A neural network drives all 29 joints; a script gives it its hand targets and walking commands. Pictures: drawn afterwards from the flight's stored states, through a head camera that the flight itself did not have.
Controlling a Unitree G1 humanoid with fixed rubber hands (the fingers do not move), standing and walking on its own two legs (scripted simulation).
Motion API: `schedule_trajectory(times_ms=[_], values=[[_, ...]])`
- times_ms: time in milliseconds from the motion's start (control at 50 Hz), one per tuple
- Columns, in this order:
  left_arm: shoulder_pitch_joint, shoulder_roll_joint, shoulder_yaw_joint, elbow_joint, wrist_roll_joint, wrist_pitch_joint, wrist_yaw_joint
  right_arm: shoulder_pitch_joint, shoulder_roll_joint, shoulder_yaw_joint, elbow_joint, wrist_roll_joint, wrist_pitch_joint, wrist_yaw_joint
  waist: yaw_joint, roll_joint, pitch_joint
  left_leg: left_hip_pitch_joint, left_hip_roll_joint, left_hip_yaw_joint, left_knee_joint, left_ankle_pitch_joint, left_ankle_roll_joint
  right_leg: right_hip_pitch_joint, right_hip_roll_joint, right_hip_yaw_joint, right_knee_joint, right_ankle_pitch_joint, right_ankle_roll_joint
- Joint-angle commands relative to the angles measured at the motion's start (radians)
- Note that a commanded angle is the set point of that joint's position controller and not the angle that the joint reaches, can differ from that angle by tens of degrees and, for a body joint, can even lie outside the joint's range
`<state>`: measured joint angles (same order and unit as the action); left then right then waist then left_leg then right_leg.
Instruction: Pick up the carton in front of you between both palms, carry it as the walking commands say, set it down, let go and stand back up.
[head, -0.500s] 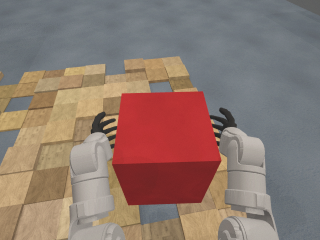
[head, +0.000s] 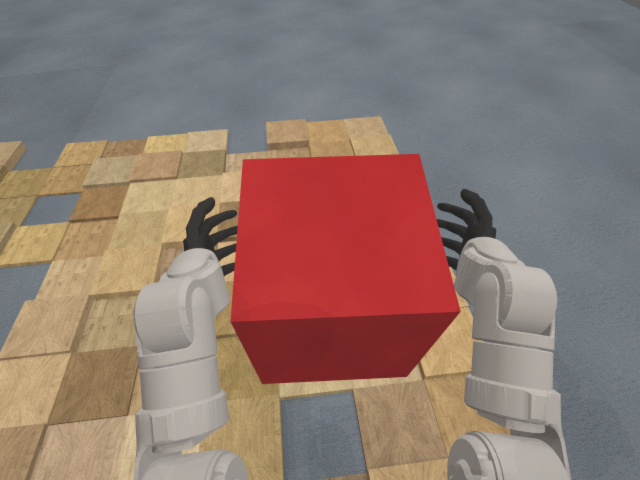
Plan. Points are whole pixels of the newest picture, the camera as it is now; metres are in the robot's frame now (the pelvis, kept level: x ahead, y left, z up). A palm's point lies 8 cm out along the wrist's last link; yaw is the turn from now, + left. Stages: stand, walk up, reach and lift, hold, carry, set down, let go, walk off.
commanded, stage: carry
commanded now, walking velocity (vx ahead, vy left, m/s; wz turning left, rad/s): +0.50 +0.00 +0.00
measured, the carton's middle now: (333, 279) +0.35 +0.02 +0.06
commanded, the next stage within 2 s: none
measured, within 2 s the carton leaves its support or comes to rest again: neither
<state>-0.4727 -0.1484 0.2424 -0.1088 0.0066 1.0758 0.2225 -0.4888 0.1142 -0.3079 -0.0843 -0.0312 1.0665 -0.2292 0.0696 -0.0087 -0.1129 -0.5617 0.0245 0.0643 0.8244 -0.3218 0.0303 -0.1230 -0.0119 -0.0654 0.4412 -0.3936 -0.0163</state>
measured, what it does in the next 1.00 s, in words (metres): goes down: left foot, then right foot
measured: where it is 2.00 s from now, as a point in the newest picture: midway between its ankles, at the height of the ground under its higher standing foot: (354, 245)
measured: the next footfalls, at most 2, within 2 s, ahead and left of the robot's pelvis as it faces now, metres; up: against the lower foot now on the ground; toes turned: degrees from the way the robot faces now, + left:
left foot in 0.12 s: +0.23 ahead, +0.13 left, -0.02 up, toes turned +5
right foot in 0.60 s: +0.49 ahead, -0.09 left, -0.03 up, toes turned -5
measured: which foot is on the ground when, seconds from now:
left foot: up 0.00-0.10, down 0.12-0.62, up 0.64-1.00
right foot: down 0.00-0.18, up 0.20-0.58, down 0.60-1.00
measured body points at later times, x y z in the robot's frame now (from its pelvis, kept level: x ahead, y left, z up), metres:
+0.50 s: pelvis +0.26 +0.02 -0.02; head +0.28 +0.04 +0.43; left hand +0.60 +0.18 +0.08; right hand +0.59 -0.13 +0.08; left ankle +0.18 +0.11 -0.76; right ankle +0.37 -0.10 -0.73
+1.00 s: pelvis +0.57 -0.05 -0.03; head +0.59 -0.06 +0.42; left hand +0.90 +0.11 +0.07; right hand +0.91 -0.21 +0.06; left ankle +0.72 +0.08 -0.71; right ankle +0.45 -0.08 -0.77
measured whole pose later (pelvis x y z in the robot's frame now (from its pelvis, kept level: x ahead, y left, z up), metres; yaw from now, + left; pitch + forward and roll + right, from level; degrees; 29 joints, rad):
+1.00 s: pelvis +0.57 -0.05 -0.03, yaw +0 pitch +5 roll +2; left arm -0.34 -0.17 0.23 -0.11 0.04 0.91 0.18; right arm -0.37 0.13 -0.24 -0.10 -0.05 0.94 -0.20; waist 0.02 0.01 -0.07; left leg -0.70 0.04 0.10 0.75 -0.10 0.01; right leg -0.04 0.06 -0.11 0.27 -0.32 -0.10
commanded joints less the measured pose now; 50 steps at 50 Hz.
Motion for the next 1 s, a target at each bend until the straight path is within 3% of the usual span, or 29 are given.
schedule_trajectory(times_ms=[0,20,60,100,120,140,160,180,200,220,240,280,320,360,460,520,540,560,580,600,620,640,680,740,820,880,980], values=[[-0.603,-0.627,-0.579,-0.093,-0.184,-0.032,-0.011,-0.545,0.639,0.542,-0.062,0.128,-0.013,0.002,-0.007,-0.144,-0.188,-0.014,0.009,0.001,-0.135,0.218,-0.006,0.163,-0.196,0.137,-0.102,0.564,-0.121],[-0.588,-0.622,-0.577,-0.086,-0.179,-0.028,-0.010,-0.535,0.632,0.538,-0.060,0.125,-0.009,0.002,-0.008,-0.130,-0.171,0.024,0.018,-0.015,-0.215,0.275,-0.004,0.149,-0.187,0.113,-0.101,0.558,-0.101],[-0.579,-0.617,-0.571,-0.074,-0.165,-0.018,-0.007,-0.523,0.620,0.537,-0.057,0.127,0.000,0.007,-0.021,-0.133,-0.168,0.128,-0.001,0.020,-0.296,0.324,0.008,0.128,-0.186,0.087,-0.072,0.625,-0.079],[-0.564,-0.619,-0.562,-0.052,-0.144,-0.009,-0.004,-0.518,0.613,0.542,-0.048,0.137,0.008,0.015,-0.071,-0.125,-0.205,0.278,-0.019,0.056,-0.374,0.352,0.015,0.136,-0.163,0.038,0.065,0.751,-0.044],[-0.563,-0.626,-0.554,-0.048,-0.131,-0.003,-0.004,-0.526,0.613,0.542,-0.042,0.139,0.010,0.017,-0.094,-0.030,-0.264,0.456,-0.062,0.109,-0.409,0.334,0.013,0.100,-0.102,-0.022,0.250,0.730,-0.011],[-0.575,-0.630,-0.550,-0.054,-0.127,-0.001,-0.004,-0.531,0.619,0.543,-0.040,0.139,0.009,0.019,-0.128,0.086,-0.345,0.701,-0.006,0.066,-0.355,0.361,0.035,-0.073,-0.086,-0.025,0.466,0.542,0.011],[-0.567,-0.644,-0.553,-0.067,-0.130,0.001,-0.004,-0.526,0.629,0.548,-0.041,0.149,0.006,0.018,-0.133,0.235,-0.429,0.924,0.184,-0.264,-0.350,0.279,0.129,-0.361,-0.028,-0.003,0.663,0.067,0.039],[-0.577,-0.653,-0.550,-0.087,-0.138,0.001,-0.006,-0.524,0.651,0.559,-0.057,0.166,-0.003,0.019,-0.137,0.320,-0.426,0.898,0.279,-0.536,-0.463,0.134,0.188,-0.504,0.041,0.036,0.795,-0.173,0.042],[-0.619,-0.674,-0.554,-0.093,-0.149,-0.008,-0.002,-0.542,0.671,0.574,-0.099,0.182,-0.007,0.026,-0.131,0.178,-0.354,0.806,0.280,-0.512,-0.514,0.164,0.169,-0.513,0.009,0.076,0.788,-0.128,0.019],[-0.625,-0.697,-0.555,-0.102,-0.147,-0.016,-0.003,-0.617,0.690,0.605,-0.156,0.201,-0.019,0.031,-0.133,0.142,-0.355,0.783,0.293,-0.483,-0.491,0.237,0.203,-0.533,0.000,0.079,0.779,-0.086,0.005],[-0.634,-0.709,-0.558,-0.111,-0.152,-0.024,-0.006,-0.652,0.703,0.629,-0.196,0.218,-0.028,0.036,-0.129,0.108,-0.345,0.747,0.276,-0.423,-0.489,0.264,0.198,-0.543,-0.023,0.081,0.741,-0.060,-0.004],[-0.602,-0.717,-0.568,-0.112,-0.150,-0.036,-0.009,-0.627,0.712,0.655,-0.223,0.231,-0.042,0.042,-0.118,0.128,-0.373,0.690,0.221,-0.301,-0.498,0.237,0.179,-0.502,-0.043,0.081,0.637,0.009,0.004],[-0.532,-0.705,-0.571,-0.094,-0.121,-0.043,-0.008,-0.555,0.710,0.662,-0.199,0.219,-0.048,0.049,-0.128,0.171,-0.398,0.739,0.211,-0.254,-0.475,0.289,0.195,-0.555,-0.040,0.067,0.594,0.051,0.016],[-0.474,-0.701,-0.569,-0.067,-0.090,-0.044,-0.012,-0.488,0.713,0.669,-0.154,0.198,-0.050,0.060,-0.140,0.160,-0.363,0.735,0.208,-0.236,-0.491,0.237,0.211,-0.599,-0.046,0.057,0.457,0.063,0.036],[-0.448,-0.726,-0.572,-0.001,-0.061,-0.056,-0.045,-0.462,0.749,0.684,-0.070,0.153,-0.060,0.082,-0.143,0.174,-0.246,0.611,0.164,-0.129,-0.478,0.287,0.183,-0.519,-0.047,0.007,0.192,0.290,0.032],[-0.467,-0.724,-0.561,0.020,-0.068,-0.068,-0.055,-0.482,0.754,0.674,-0.043,0.131,-0.070,0.075,-0.101,0.165,-0.213,0.503,0.145,-0.054,-0.414,0.364,0.149,-0.326,-0.028,-0.067,0.120,0.334,0.015],[-0.455,-0.718,-0.556,0.038,-0.068,-0.072,-0.055,-0.476,0.753,0.669,-0.030,0.120,-0.072,0.068,-0.064,0.149,-0.227,0.462,0.129,-0.007,-0.318,0.420,0.134,-0.210,-0.013,-0.106,0.096,0.352,0.010],[-0.442,-0.706,-0.548,0.061,-0.064,-0.076,-0.053,-0.449,0.747,0.658,-0.007,0.106,-0.072,0.060,-0.020,0.102,-0.276,0.409,0.080,0.068,-0.140,0.498,0.111,-0.039,0.034,-0.160,0.043,0.328,0.007],[-0.402,-0.695,-0.532,0.088,-0.054,-0.079,-0.051,-0.454,0.732,0.642,0.000,0.090,-0.072,0.050,0.019,0.007,-0.334,0.292,0.021,0.104,0.129,0.431,0.103,0.149,0.018,-0.119,0.043,0.270,0.021],[-0.377,-0.684,-0.519,0.116,-0.042,-0.084,-0.047,-0.450,0.732,0.630,0.025,0.072,-0.069,0.041,0.024,-0.104,-0.315,0.021,-0.053,0.053,0.335,0.118,0.085,0.285,-0.128,0.173,0.040,0.289,-0.014],[-0.420,-0.678,-0.534,0.096,-0.060,-0.097,-0.040,-0.404,0.738,0.607,0.031,0.058,-0.068,0.039,-0.019,-0.283,-0.346,-0.201,-0.120,-0.023,0.482,-0.131,0.066,0.349,-0.308,0.630,-0.103,0.107,-0.138],[-0.459,-0.712,-0.548,0.082,-0.082,-0.101,-0.043,-0.437,0.759,0.602,0.042,0.067,-0.074,0.034,-0.032,-0.172,-0.309,-0.234,-0.029,-0.091,0.547,-0.094,0.062,0.309,-0.335,0.626,-0.130,0.054,-0.146],[-0.529,-0.771,-0.588,0.039,-0.116,-0.123,-0.056,-0.483,0.824,0.610,0.040,0.090,-0.096,0.036,-0.044,-0.042,-0.262,-0.182,0.027,-0.082,0.445,0.004,0.018,0.151,-0.286,0.464,-0.158,0.145,-0.122],[-0.537,-0.808,-0.612,0.012,-0.137,-0.157,-0.069,-0.503,0.865,0.640,0.024,0.097,-0.133,0.043,-0.048,-0.111,-0.275,-0.140,0.057,-0.061,0.360,0.099,-0.017,0.110,-0.239,0.302,-0.193,0.194,-0.092],[-0.444,-0.770,-0.613,-0.002,-0.126,-0.181,-0.062,-0.456,0.829,0.679,-0.017,0.108,-0.162,0.039,-0.049,-0.090,-0.287,-0.251,0.054,-0.020,0.277,0.135,-0.036,0.263,-0.215,0.199,-0.176,0.446,-0.103],[-0.401,-0.709,-0.601,-0.035,-0.116,-0.179,-0.049,-0.441,0.788,0.694,-0.058,0.129,-0.163,0.033,-0.030,-0.072,-0.242,-0.267,0.027,0.028,0.109,0.152,-0.035,0.309,-0.178,0.144,-0.191,0.585,-0.103],[-0.339,-0.628,-0.584,-0.051,-0.106,-0.151,-0.033,-0.380,0.722,0.680,-0.058,0.129,-0.131,0.025,-0.012,-0.103,-0.185,-0.173,-0.050,0.128,-0.220,0.289,-0.012,0.373,-0.122,0.042,-0.133,0.937,-0.070]])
